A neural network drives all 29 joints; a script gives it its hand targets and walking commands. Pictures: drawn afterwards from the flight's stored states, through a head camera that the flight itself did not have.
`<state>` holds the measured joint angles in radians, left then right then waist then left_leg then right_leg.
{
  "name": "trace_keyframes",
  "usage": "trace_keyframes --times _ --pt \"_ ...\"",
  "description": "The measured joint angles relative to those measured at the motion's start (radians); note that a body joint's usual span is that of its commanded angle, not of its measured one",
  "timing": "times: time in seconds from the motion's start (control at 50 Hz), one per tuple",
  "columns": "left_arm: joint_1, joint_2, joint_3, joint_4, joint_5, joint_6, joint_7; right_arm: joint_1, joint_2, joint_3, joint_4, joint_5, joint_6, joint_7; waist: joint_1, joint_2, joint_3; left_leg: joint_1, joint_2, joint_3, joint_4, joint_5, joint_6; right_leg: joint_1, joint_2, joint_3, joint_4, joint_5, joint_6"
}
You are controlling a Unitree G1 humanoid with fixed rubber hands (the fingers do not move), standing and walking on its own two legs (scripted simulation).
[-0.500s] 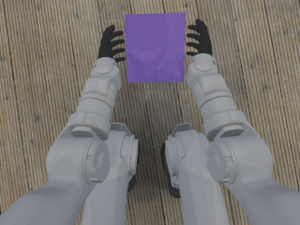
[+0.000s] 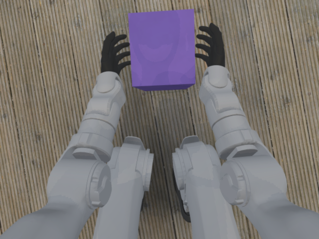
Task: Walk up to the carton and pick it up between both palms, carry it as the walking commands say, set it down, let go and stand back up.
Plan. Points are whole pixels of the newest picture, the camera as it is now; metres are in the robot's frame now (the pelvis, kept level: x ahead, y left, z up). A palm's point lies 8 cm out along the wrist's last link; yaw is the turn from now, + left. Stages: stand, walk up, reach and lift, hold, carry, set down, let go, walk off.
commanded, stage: set down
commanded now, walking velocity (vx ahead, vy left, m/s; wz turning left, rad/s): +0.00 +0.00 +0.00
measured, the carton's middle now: (163, 60) +0.54 -0.02 -0.24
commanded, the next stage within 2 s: none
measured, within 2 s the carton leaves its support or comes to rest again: rests again in 0.06 s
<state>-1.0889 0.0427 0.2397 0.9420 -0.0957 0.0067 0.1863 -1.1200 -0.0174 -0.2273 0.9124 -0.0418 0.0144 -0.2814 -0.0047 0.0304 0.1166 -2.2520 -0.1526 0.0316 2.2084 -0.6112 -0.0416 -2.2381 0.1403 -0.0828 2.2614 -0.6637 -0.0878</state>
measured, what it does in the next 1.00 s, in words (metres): stands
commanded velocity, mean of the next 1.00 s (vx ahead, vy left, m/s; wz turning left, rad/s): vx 0.00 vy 0.00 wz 0.00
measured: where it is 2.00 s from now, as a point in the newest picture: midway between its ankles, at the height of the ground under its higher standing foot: (161, 197)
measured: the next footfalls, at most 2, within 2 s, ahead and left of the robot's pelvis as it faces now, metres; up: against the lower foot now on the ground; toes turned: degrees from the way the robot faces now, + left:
none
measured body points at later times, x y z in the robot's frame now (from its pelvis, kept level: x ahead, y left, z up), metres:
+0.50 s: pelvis +0.00 +0.01 -0.01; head +0.31 -0.02 +0.31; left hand +0.51 +0.10 -0.14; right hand +0.51 -0.14 -0.14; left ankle +0.11 +0.11 -0.33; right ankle +0.08 -0.07 -0.33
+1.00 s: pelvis +0.00 +0.01 -0.01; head +0.32 -0.02 +0.31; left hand +0.51 +0.11 -0.15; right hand +0.51 -0.14 -0.14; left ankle +0.11 +0.11 -0.33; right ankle +0.08 -0.07 -0.33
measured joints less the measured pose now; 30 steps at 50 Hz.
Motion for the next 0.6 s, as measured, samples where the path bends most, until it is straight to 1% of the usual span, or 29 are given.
trace_keyframes --times 0.08,0.1,0.18,0.24,0.3,0.4,0.46,0.54,0.6 --pt "-0.038 -0.004 0.043 0.029 0.041 -0.014 -0.010 -0.041 -0.019 -0.019 0.041 -0.017 -0.014 0.032 0.008 0.006 0.015 -0.009 0.003 -0.007 0.008 0.005 0.006 -0.006 0.003 -0.008 -0.003 0.008 0.005" --pt "-0.046 -0.002 0.045 0.033 0.040 -0.014 -0.011 -0.049 -0.026 -0.015 0.047 -0.020 -0.015 0.038 0.008 0.007 0.017 -0.014 0.004 -0.006 0.009 0.008 0.008 -0.011 0.004 -0.008 -0.002 0.011 0.007" --pt "-0.059 0.014 0.023 0.054 0.028 -0.032 -0.020 -0.058 -0.046 0.020 0.062 0.004 -0.032 0.042 0.010 0.014 0.013 -0.037 0.004 -0.005 0.024 0.014 0.013 -0.030 0.003 -0.010 0.010 0.015 0.013" --pt "-0.073 0.019 0.016 0.072 0.023 -0.042 -0.026 -0.063 -0.054 0.022 0.077 0.017 -0.055 0.047 0.011 0.014 0.030 -0.033 0.002 -0.005 0.036 0.015 0.014 -0.023 0.000 -0.014 0.021 0.013 0.014" --pt "-0.082 0.020 0.024 0.092 0.026 -0.047 -0.027 -0.077 -0.059 0.013 0.108 0.015 -0.062 0.064 0.009 0.011 0.034 -0.032 0.005 -0.002 0.046 0.013 0.016 -0.022 0.001 -0.015 0.030 0.011 0.015" --pt "-0.087 0.019 0.026 0.103 0.037 -0.052 -0.026 -0.074 -0.069 0.029 0.114 0.035 -0.066 0.070 0.012 0.007 0.034 -0.032 0.007 -0.002 0.052 0.011 0.020 -0.022 0.004 -0.015 0.033 0.011 0.019" --pt "-0.100 0.016 0.045 0.118 0.052 -0.063 -0.027 -0.095 -0.075 0.011 0.149 0.029 -0.084 0.087 0.010 0.008 0.041 -0.030 0.006 -0.001 0.047 0.016 0.021 -0.019 0.003 -0.013 0.029 0.014 0.021" --pt "-0.093 0.015 0.046 0.125 0.059 -0.074 -0.025 -0.099 -0.085 0.030 0.175 0.029 -0.096 0.100 0.006 0.006 0.029 -0.033 0.007 0.003 0.042 0.016 0.024 -0.023 0.005 -0.008 0.026 0.013 0.023" --pt "-0.092 0.014 0.063 0.126 0.078 -0.077 -0.037 -0.098 -0.084 0.029 0.179 0.035 -0.097 0.104 0.006 0.000 0.023 -0.036 0.009 0.001 0.042 0.013 0.024 -0.026 0.007 -0.009 0.024 0.013 0.025"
